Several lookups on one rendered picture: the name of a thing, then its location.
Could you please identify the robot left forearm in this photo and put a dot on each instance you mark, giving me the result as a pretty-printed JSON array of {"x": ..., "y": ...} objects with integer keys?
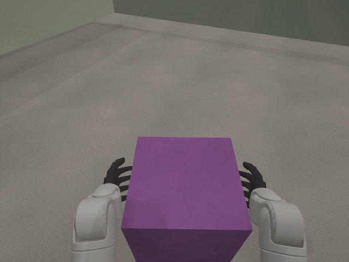
[{"x": 95, "y": 225}]

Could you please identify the robot right forearm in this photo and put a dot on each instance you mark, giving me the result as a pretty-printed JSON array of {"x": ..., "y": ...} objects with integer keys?
[{"x": 281, "y": 227}]

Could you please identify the carton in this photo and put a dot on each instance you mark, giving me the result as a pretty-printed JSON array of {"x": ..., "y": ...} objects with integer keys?
[{"x": 185, "y": 201}]

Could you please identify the right robot hand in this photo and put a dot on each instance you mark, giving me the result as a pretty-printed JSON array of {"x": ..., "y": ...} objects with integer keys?
[{"x": 256, "y": 180}]

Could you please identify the left robot hand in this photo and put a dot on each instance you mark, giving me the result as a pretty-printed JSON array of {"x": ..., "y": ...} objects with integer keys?
[{"x": 113, "y": 173}]

